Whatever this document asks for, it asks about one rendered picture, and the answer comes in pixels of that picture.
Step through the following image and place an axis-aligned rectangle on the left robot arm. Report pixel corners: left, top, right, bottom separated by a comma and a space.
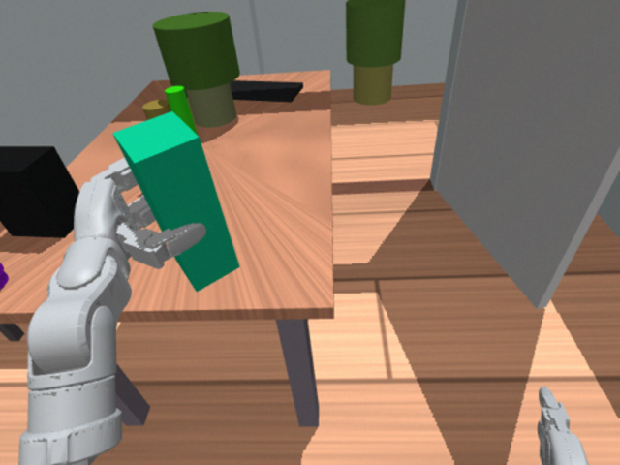
18, 237, 132, 465

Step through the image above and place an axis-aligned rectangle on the table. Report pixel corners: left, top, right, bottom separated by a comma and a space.
0, 70, 334, 427

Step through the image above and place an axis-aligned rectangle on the left robot hand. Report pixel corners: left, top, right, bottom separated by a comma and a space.
74, 157, 206, 269

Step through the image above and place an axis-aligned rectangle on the potted plant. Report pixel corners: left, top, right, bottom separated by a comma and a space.
346, 0, 405, 106
153, 12, 240, 128

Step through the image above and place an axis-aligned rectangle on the right robot hand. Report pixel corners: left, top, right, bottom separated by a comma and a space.
538, 387, 589, 465

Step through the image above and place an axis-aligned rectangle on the chair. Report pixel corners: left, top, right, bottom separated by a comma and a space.
0, 222, 24, 341

